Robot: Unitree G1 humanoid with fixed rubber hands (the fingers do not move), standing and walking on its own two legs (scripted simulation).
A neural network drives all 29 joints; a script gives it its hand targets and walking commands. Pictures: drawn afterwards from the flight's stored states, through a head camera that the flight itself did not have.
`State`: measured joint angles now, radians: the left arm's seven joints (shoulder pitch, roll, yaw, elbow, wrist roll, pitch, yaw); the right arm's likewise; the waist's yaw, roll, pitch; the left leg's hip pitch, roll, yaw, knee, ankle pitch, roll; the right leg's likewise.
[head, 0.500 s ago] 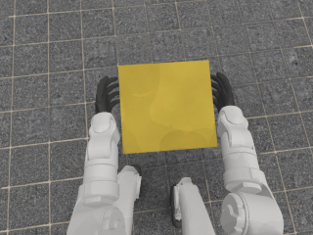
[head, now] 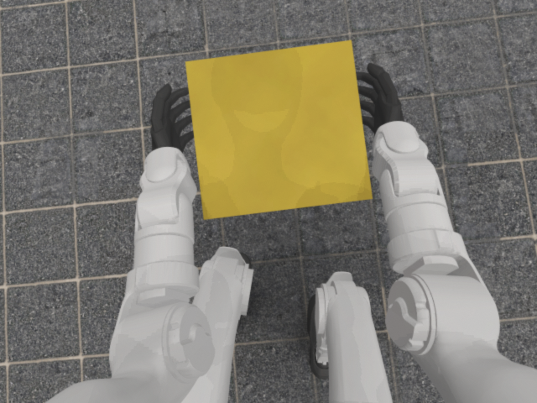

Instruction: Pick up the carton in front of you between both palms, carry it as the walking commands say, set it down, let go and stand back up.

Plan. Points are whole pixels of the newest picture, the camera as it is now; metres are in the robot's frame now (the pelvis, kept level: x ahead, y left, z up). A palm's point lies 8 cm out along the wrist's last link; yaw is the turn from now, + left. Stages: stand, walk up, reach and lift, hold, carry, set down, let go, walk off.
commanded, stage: set down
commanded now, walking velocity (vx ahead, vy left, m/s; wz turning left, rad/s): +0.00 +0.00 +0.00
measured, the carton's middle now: (277, 148) +0.47 +0.06 -0.18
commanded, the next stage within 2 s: none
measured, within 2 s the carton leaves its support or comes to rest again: rests again in 1.74 s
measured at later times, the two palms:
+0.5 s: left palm (190, 154) +0.45 +0.22 -0.24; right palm (351, 126) +0.54 -0.07 -0.25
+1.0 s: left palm (192, 150) +0.47 +0.23 -0.28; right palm (343, 134) +0.55 -0.06 -0.31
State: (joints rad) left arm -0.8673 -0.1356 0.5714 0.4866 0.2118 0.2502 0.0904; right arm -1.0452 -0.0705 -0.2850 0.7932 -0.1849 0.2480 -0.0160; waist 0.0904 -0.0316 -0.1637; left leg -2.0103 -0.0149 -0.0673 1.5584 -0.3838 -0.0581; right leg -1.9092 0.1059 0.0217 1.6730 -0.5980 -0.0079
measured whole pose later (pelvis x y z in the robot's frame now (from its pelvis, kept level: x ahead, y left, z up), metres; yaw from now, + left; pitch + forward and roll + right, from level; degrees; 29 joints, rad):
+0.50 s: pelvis -0.03 +0.00 -0.10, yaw +1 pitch +46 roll +1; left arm -1.21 -0.06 0.61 0.63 0.16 0.28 0.16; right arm -1.45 -0.28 -0.14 1.04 -0.12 0.26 -0.02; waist 0.15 -0.02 0.11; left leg -2.30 -0.03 -0.05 1.88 -0.39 -0.07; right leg -2.20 0.12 0.03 2.03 -0.64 0.01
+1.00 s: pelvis -0.02 -0.01 -0.14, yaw +2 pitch +47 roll +5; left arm -1.31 0.06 0.62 0.87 0.09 0.20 0.07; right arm -1.50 -0.30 -0.04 1.14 -0.11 0.23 -0.07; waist 0.20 0.02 0.14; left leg -2.37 -0.02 -0.05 1.98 -0.42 -0.11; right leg -2.29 0.13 0.02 2.16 -0.67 -0.03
